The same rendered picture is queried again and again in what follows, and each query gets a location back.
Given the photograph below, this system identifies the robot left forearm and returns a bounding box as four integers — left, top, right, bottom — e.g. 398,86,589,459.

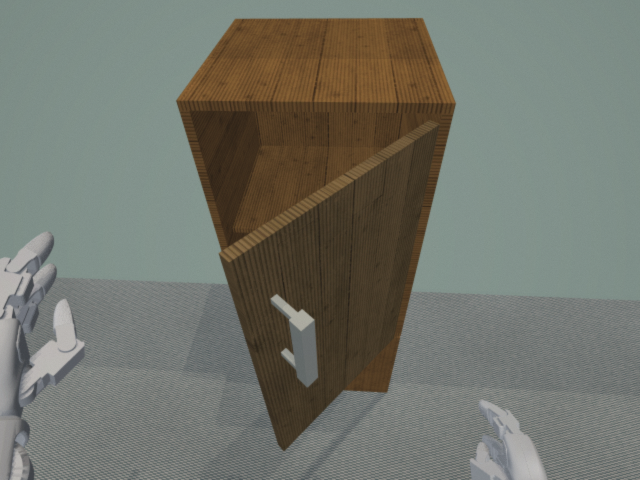
0,416,34,480

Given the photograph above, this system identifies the cupboard door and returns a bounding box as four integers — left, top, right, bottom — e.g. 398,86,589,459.
219,120,440,451

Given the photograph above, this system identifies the robot right hand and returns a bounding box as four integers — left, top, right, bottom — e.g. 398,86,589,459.
470,400,548,480

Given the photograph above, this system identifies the handle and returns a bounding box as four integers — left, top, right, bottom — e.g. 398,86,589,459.
271,294,318,388

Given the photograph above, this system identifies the robot left hand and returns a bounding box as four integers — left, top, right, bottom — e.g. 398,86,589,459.
0,231,85,418

